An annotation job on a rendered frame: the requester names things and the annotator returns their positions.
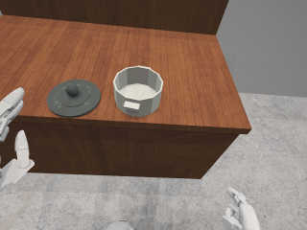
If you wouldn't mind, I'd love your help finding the robot left hand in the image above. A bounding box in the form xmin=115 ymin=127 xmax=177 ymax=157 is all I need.
xmin=0 ymin=87 xmax=35 ymax=194

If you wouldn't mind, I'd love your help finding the robot right hand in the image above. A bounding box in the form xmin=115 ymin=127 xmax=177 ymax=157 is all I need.
xmin=223 ymin=187 xmax=261 ymax=230

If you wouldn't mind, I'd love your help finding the robot left thigh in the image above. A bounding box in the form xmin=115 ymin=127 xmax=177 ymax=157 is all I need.
xmin=106 ymin=220 xmax=133 ymax=230

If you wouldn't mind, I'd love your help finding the knob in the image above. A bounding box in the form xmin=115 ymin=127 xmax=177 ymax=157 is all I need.
xmin=65 ymin=84 xmax=79 ymax=97

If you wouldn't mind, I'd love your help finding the pot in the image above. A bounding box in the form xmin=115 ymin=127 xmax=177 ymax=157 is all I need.
xmin=113 ymin=65 xmax=163 ymax=117

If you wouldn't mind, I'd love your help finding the lid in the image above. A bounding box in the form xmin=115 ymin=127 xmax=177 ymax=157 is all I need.
xmin=46 ymin=80 xmax=101 ymax=118

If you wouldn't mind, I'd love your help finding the table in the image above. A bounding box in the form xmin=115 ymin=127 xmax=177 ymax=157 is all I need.
xmin=0 ymin=0 xmax=252 ymax=179

